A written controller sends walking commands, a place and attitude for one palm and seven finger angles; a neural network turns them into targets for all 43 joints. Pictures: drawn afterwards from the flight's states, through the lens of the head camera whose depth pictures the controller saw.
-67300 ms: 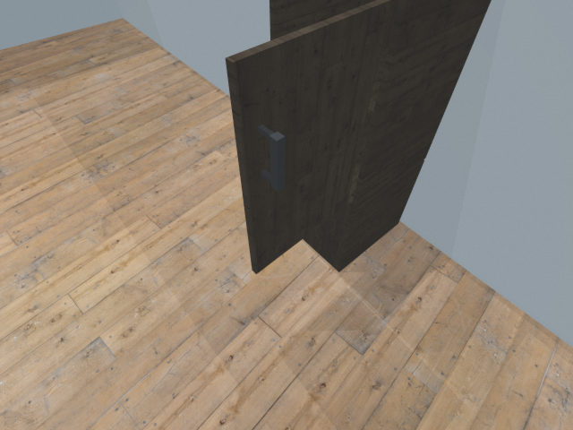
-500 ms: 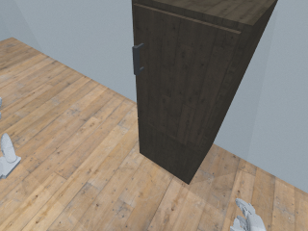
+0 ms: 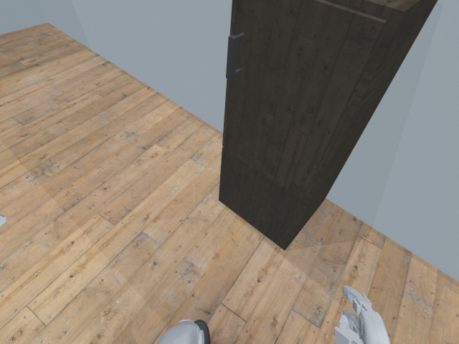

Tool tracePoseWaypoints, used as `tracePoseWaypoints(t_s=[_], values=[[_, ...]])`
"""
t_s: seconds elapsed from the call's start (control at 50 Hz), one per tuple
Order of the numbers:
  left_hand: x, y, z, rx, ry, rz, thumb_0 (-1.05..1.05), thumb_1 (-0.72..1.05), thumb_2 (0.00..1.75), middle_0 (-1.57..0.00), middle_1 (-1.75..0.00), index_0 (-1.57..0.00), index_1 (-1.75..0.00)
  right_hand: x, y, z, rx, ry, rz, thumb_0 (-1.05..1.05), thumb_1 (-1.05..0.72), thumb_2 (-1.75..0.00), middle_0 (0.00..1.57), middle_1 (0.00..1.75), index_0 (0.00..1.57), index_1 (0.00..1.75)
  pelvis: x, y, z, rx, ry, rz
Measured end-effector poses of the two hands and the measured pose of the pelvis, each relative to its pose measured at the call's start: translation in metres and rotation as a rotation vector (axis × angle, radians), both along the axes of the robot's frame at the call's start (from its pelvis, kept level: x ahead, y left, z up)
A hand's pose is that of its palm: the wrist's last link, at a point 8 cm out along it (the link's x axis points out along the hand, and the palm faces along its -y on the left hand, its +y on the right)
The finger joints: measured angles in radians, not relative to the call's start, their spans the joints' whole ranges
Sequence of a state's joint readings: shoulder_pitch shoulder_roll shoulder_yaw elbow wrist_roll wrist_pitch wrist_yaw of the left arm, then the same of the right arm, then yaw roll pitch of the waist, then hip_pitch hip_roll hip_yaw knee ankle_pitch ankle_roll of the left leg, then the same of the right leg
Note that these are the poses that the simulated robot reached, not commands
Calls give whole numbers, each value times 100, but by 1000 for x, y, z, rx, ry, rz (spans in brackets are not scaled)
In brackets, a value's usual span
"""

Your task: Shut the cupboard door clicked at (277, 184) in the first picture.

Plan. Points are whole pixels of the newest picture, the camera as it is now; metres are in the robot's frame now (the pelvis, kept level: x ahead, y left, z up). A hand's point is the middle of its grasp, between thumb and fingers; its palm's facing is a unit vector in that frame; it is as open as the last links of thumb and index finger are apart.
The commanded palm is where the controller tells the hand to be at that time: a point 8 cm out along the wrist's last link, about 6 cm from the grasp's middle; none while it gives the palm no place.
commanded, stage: step back with the hand held close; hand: left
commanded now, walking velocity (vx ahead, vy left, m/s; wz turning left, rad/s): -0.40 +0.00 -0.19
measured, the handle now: (235, 56) +0.83 +0.03 +0.09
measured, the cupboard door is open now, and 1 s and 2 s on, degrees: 0 0 0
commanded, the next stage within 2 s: stop stepping back and stand still in 0.04 s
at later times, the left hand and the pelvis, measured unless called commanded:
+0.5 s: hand out of the picture +0.08 +0.27 +0.19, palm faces +0.28 -0.83 -0.48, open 7.4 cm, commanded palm +0.03 +0.31 +0.21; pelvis -0.14 +0.03 +0.03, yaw -6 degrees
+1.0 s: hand out of the picture -0.01 +0.29 +0.21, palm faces +0.29 -0.85 -0.45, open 7.4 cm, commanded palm -0.07 +0.34 +0.21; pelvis -0.25 +0.06 +0.03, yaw -9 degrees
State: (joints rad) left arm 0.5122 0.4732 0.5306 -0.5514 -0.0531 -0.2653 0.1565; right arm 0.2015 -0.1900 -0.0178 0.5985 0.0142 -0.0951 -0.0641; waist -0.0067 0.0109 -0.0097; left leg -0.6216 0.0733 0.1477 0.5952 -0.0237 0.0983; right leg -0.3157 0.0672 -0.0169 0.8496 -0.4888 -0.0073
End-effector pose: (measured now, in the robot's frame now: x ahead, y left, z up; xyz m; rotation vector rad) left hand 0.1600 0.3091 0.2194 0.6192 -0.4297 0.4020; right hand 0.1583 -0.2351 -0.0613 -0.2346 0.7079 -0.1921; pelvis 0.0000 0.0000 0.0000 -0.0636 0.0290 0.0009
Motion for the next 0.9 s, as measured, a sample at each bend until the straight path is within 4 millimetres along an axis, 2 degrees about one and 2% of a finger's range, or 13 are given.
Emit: tracePoseWaypoints(t_s=[0.06,0.14,0.2,0.28,0.36,0.46,0.52,0.58,0.64,0.68,0.76,0.8,0.9], values=[[-24,-3,-7,-32,30,22,1,88,90,-21,-30,-21,-30,-7,6,-3,25,-29,33,1,-90,-89,20,30,21,30,-25,-2,-2,10,30,-42],[-41,-15,-8,-122,41,-3,1,88,90,-21,-30,-21,-30,-34,15,5,51,24,38,1,-90,-89,20,30,21,30,-49,0,16,43,3,-84],[-43,-19,2,-142,10,-60,2,88,90,-21,-30,-21,-30,-55,18,22,38,21,4,1,-90,-89,20,30,21,30,-57,4,27,86,5,-122],[-35,-17,11,-113,-13,-142,1,88,90,-21,-30,-21,-30,-83,12,33,12,-71,-82,1,-90,-89,21,30,21,30,-77,19,23,55,0,-112],[-42,-7,0,-93,97,-168,1,88,90,-21,-30,-21,-30,-128,8,40,15,-96,-164,1,-90,-89,20,30,21,30,-104,28,26,44,-25,-136],[-88,4,-13,-80,218,-145,1,89,90,-21,-30,-21,-30,-196,6,37,-8,-18,-214,1,-90,-89,20,30,21,30,-132,30,32,29,-40,-124],[-123,5,-10,-85,209,-105,2,88,90,-21,-30,-22,-30,-230,6,29,-21,54,-199,1,-90,-89,20,30,20,30,-150,26,33,33,-42,-101],[-157,3,-1,-81,140,-77,2,88,90,-21,-30,-22,-30,-253,4,16,-34,111,-155,1,-90,-89,20,30,20,30,-172,27,29,33,-51,-82],[-183,6,9,-89,46,-67,2,88,90,-22,-30,-22,-30,-271,5,8,-38,159,-130,1,-90,-89,20,30,21,30,-188,32,28,59,-67,-105],[-191,12,13,-105,-1,-54,1,88,90,-21,-30,-22,-30,-279,7,8,-36,155,-135,1,-90,-89,20,30,21,30,-195,36,29,72,-69,-120],[-189,30,8,-160,-32,-45,1,88,90,-21,-30,-21,-30,-286,20,14,-43,82,-158,1,-90,-89,20,30,21,30,-208,51,28,65,-61,-132],[-184,36,2,-175,-40,-68,1,88,90,-21,-30,-21,-30,-286,27,14,-59,27,-161,1,-90,-89,20,30,21,30,-218,62,20,45,-58,-131],[-182,35,-5,-117,29,-139,1,89,90,-21,-30,-21,-30,-301,54,19,13,-42,-191,1,-90,-89,20,30,21,30,-244,69,19,59,-92,-155]])
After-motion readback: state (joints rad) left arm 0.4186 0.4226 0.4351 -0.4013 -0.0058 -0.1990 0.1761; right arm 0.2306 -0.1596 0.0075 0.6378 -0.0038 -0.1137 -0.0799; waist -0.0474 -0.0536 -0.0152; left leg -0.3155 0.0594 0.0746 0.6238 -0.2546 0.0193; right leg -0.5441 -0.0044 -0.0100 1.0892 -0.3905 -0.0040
